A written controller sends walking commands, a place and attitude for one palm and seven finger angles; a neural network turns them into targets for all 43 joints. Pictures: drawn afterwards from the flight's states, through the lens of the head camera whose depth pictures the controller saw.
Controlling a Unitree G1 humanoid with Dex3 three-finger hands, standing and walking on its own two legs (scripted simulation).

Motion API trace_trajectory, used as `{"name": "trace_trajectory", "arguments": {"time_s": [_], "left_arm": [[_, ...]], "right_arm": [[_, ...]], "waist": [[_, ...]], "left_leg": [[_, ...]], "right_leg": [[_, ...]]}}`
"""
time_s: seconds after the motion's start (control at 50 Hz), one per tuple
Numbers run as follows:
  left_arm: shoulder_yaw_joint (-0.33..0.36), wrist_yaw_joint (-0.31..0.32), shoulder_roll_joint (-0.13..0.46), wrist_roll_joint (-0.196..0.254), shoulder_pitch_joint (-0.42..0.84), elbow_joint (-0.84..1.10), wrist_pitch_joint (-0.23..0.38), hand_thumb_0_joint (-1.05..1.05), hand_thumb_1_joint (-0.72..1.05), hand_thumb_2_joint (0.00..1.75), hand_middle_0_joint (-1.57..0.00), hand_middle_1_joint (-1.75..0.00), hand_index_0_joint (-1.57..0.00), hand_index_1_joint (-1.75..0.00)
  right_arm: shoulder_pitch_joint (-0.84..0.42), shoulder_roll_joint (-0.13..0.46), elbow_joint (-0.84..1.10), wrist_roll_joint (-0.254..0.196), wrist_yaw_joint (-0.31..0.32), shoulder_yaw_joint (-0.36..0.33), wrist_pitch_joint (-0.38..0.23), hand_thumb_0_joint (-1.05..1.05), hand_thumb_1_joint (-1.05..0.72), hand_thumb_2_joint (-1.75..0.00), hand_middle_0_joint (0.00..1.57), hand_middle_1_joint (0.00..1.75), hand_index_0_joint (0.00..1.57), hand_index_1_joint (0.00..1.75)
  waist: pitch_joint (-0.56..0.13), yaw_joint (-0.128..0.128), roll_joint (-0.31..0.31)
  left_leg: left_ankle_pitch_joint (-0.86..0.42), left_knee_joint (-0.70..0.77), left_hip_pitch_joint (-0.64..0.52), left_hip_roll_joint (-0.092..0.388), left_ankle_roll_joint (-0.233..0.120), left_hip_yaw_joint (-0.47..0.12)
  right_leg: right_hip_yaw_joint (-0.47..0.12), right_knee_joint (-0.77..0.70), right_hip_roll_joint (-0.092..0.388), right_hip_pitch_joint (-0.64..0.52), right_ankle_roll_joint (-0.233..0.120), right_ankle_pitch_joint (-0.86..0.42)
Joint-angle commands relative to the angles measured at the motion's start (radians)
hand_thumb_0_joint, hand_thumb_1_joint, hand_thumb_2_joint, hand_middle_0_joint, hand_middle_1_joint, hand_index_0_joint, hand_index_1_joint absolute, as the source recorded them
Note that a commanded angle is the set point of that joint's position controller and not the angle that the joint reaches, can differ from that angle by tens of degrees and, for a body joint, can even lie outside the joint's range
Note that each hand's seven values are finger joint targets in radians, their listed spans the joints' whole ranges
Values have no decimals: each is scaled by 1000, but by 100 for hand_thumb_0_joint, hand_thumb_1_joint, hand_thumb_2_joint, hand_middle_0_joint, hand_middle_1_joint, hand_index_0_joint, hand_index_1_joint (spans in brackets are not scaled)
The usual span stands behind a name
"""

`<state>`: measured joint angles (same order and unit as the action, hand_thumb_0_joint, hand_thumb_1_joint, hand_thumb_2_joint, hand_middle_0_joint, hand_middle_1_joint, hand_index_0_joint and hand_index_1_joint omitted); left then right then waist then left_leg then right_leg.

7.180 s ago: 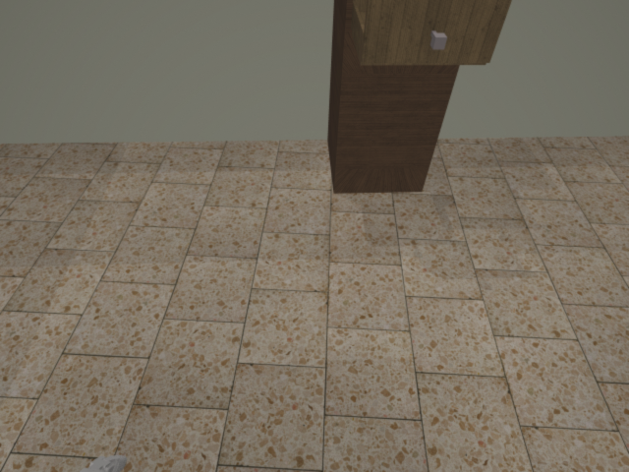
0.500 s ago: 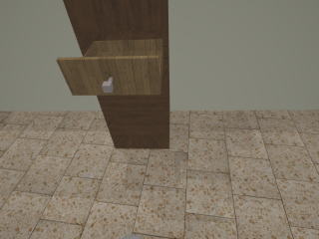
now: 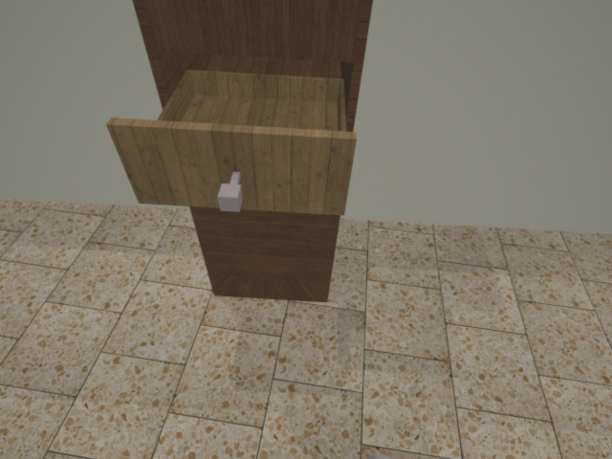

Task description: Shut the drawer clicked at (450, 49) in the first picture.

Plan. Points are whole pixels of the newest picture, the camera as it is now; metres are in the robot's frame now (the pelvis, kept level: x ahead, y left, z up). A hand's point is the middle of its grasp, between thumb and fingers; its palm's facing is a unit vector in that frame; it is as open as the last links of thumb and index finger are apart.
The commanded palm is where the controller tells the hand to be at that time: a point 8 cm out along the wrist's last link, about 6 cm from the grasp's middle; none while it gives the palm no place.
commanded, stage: take the last steps up to it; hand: left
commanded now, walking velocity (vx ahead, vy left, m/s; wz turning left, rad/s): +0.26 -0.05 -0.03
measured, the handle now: (232, 190) +0.50 +0.16 +0.06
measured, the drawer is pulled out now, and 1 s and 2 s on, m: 0.26 0.26 0.26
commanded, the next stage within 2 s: come to a stop and stand still in 0.28 s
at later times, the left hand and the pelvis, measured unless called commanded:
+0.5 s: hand (221, 423) +0.20 +0.15 -0.17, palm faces +0.03 -0.97 -0.24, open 7.1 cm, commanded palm none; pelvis +0.16 -0.04 +0.00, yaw +0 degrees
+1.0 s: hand (220, 442) +0.18 +0.15 -0.19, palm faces -0.01 -0.96 -0.26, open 7.3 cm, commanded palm none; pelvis +0.13 -0.04 -0.03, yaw -1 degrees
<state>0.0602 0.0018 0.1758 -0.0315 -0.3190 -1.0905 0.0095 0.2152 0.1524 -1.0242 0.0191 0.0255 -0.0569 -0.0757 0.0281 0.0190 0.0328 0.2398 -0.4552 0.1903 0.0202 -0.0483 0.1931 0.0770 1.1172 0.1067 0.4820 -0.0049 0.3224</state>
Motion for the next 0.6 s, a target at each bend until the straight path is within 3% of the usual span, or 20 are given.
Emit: {"name": "trace_trajectory", "arguments": {"time_s": [0.0,0.08,0.1,0.16,0.2,0.22,0.24,0.26,0.28,0.3,0.32,0.34,0.38,0.42,0.48,0.52,0.54,0.56,0.58], "left_arm": [[2,-16,7,3,-24,79,-2,0,90,90,-20,-30,-20,-30],[5,-19,31,6,100,133,-7,0,90,90,-20,-30,-20,-30],[5,-17,36,6,129,145,-4,0,90,90,-20,-30,-20,-30],[4,-18,35,5,161,161,7,0,90,90,-20,-30,-20,-30],[7,-16,52,4,99,136,17,0,90,90,-20,-30,-20,-30],[14,-12,80,2,15,107,28,0,90,90,-20,-30,-20,-30],[27,-4,150,-1,-100,71,42,0,90,90,-20,-30,-20,-30],[45,2,248,8,-193,46,47,0,90,90,-20,-30,-20,-30],[43,7,251,19,-190,43,53,0,90,90,-20,-30,-20,-30],[36,15,217,18,-129,54,48,0,90,90,-20,-30,-20,-30],[27,20,177,17,-58,70,47,0,90,90,-20,-30,-20,-30],[17,24,149,15,-6,82,48,0,90,90,-20,-30,-20,-30],[-2,27,101,11,46,83,52,0,90,90,-20,-30,-20,-30],[-9,33,78,5,80,86,44,0,90,90,-20,-30,-20,-30],[-8,39,119,14,80,73,19,0,90,90,-20,-30,-20,-30],[0,42,132,19,80,73,1,0,90,90,-20,-30,-20,-30],[2,41,131,21,71,76,-9,0,90,90,-20,-30,-20,-30],[1,41,109,22,46,84,-19,0,90,90,-20,-30,-20,-30],[-4,45,83,22,23,92,-26,0,90,90,-20,-30,-20,-30]], "right_arm": [[90,109,1,1,-7,-11,-6,0,-90,-90,20,30,20,30],[116,139,-8,6,-10,-19,3,0,-90,-90,20,30,20,30],[128,135,-14,8,-11,-22,5,0,-90,-90,20,30,20,30],[143,154,-28,15,-10,-25,14,0,-90,-90,20,30,20,30],[148,143,-38,13,-11,-20,22,0,-90,-90,20,30,20,30],[151,129,-43,7,-12,-13,20,0,-90,-90,20,30,20,30],[156,94,-37,-3,-17,-5,15,0,-90,-90,20,30,20,30],[168,54,-9,-8,-20,6,15,0,-90,-90,20,30,20,30],[132,90,-2,-10,-14,5,24,0,-90,-90,20,30,20,30],[94,89,5,-10,-12,-5,28,0,-90,-90,20,30,20,30],[67,81,4,-8,-13,-1,29,0,-90,-90,20,30,20,30],[70,70,-4,-3,-17,0,36,0,-90,-90,20,30,20,30],[113,36,-26,-1,-17,11,54,0,-90,-90,20,30,20,30],[151,-2,-48,-6,-10,26,67,0,-90,-90,20,30,20,30],[129,14,-48,-16,-4,30,81,0,-90,-90,20,30,20,30],[127,43,-45,-14,-2,16,84,0,-90,-90,20,30,20,30],[124,67,-41,-12,-2,8,84,0,-90,-90,20,30,20,30],[113,113,-25,-7,0,-2,79,0,-90,-90,20,30,20,30],[102,159,-8,-3,2,-11,82,0,-90,-90,20,30,20,30]], "waist": [[88,2,-113],[111,-19,-113],[109,-28,-91],[90,-38,-102],[54,-11,-67],[14,31,-29],[-80,73,85],[-146,78,258],[-186,93,252],[-137,77,166],[-76,52,80],[-52,22,16],[-30,-24,30],[-33,-44,70],[-42,-32,92],[-33,-39,100],[-30,-41,53],[-45,-32,-48],[-38,-27,-153]], "left_leg": [[-48,327,46,281,-129,-220],[-62,313,-2,288,-130,-194],[-86,301,-13,292,-132,-203],[-182,212,-57,290,-112,-180],[-214,90,-21,246,-72,-151],[-244,-41,17,196,-38,-104],[-138,-270,156,115,7,-30],[319,-536,337,3,46,-9],[385,-687,355,21,39,-137],[339,-764,387,44,38,-165],[269,-774,407,78,41,-184],[213,-736,370,95,49,-185],[173,-597,269,94,73,-161],[146,-404,160,72,91,-139],[43,-213,88,43,94,-119],[-111,-67,3,38,93,-105],[-247,-18,-51,59,81,-122],[-490,0,-99,151,41,-201],[-629,34,-75,249,-18,-276]], "right_leg": [[-37,-148,48,61,22,-85],[-20,-313,41,51,28,-111],[-14,-348,32,38,25,-103],[25,-460,-8,-41,16,-72],[67,-575,-55,-205,5,-139],[50,-637,-51,-345,-9,-171],[-134,-662,101,-540,-69,-264],[-417,-765,308,-680,-184,-460],[-462,-803,329,-638,-230,-516],[-424,-818,331,-583,-248,-482],[-356,-815,298,-512,-243,-442],[-257,-824,259,-428,-213,-434],[-137,-833,213,-304,-173,-554],[-60,-807,169,-248,-155,-697],[-46,-751,139,-273,-142,-686],[-45,-683,125,-244,-107,-605],[-44,-639,106,-206,-80,-526],[-20,-575,50,-158,-35,-388],[15,-520,-15,-155,3,-169]]}}
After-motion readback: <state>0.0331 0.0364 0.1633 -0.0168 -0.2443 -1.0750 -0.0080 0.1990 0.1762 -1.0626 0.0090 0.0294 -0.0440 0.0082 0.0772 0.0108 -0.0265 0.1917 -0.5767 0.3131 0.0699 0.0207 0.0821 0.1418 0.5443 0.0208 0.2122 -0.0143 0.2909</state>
